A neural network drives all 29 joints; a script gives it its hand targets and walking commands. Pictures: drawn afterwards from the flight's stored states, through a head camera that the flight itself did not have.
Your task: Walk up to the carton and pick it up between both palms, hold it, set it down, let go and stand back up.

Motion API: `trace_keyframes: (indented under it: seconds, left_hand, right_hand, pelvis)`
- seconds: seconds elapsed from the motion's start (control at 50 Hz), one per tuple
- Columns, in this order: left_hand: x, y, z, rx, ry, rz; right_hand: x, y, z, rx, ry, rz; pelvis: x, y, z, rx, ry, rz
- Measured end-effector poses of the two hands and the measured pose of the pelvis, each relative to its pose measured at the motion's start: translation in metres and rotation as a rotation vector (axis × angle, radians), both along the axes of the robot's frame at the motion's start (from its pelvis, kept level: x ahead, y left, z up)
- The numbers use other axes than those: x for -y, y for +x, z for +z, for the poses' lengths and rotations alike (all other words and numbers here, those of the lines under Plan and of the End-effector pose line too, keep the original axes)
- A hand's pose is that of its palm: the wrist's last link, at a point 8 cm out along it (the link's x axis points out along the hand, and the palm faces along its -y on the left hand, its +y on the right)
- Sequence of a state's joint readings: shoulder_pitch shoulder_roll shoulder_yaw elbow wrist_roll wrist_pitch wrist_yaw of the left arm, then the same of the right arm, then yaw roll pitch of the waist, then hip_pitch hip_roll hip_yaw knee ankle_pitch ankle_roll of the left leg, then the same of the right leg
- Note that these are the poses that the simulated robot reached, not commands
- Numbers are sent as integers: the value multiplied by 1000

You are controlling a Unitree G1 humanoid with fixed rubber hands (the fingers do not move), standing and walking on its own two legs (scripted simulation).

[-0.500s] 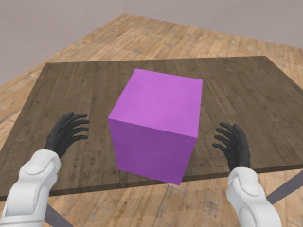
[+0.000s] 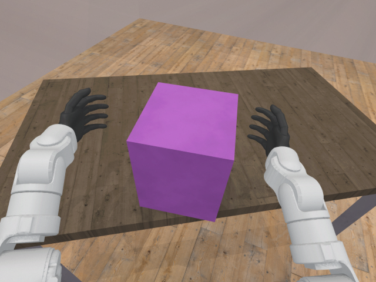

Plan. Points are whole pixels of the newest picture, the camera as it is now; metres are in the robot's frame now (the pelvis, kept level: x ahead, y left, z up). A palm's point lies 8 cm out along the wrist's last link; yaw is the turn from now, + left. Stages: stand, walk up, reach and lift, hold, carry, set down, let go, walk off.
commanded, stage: reach and lift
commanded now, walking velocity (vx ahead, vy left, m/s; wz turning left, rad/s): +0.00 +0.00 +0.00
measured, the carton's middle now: (186, 152) +0.42 -0.01 +0.04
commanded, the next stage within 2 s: none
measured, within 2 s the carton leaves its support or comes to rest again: neither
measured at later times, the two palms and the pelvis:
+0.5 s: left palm (84, 90) +0.45 +0.20 +0.21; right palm (271, 112) +0.40 -0.18 +0.19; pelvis +0.00 +0.00 +0.00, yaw +1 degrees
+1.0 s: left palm (103, 130) +0.44 +0.18 +0.10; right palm (254, 145) +0.39 -0.16 +0.10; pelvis +0.00 -0.01 +0.00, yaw +2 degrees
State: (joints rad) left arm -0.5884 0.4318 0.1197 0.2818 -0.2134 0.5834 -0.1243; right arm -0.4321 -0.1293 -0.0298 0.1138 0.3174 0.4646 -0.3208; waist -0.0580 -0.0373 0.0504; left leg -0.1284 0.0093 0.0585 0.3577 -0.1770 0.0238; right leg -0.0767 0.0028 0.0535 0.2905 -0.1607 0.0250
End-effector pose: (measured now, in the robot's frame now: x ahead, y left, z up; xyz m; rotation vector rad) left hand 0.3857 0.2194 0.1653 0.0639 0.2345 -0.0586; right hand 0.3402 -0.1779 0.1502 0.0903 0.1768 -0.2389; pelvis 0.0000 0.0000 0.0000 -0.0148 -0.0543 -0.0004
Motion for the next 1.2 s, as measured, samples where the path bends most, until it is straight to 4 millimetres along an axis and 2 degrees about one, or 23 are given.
trace_keyframes:
  seconds: [0.4, 0.58, 0.68, 0.86, 0.96, 1.04, 1.2]
  left_hand:
    - [15, 52, 37, 11, 9, -6]
    - [21, 67, 41, -2, 11, 1]
    - [25, 67, 26, -13, 16, -3]
    - [29, 56, -32, -40, 8, 8]
    - [33, 52, -55, -51, 2, 17]
    - [38, 54, -64, -46, 1, 16]
    - [47, 59, -69, -27, -9, 5]
  right_hand:
    - [0, 46, 33, -6, -11, 1]
    - [-6, 61, 37, -31, -24, 6]
    - [-11, 61, 24, -41, -26, 0]
    - [-16, 48, -28, -72, -29, -19]
    - [-17, 47, -47, -78, -37, -29]
    - [-17, 50, -54, -81, -47, -35]
    - [-17, 52, -60, -76, -49, -44]
  pelvis:
    - [1, 4, 0, -21, -8, 19]
    - [3, 4, 0, -36, -8, 24]
    - [4, 4, 0, -36, -9, 26]
    - [7, 2, -1, -65, -12, 32]
    - [8, -1, -4, -109, -15, 37]
    - [7, -2, -6, -150, -18, 39]
    - [5, -2, -9, -191, -23, 38]
